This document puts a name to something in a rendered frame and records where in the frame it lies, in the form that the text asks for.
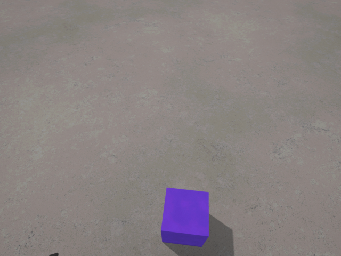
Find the carton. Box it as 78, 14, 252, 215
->
161, 188, 209, 247

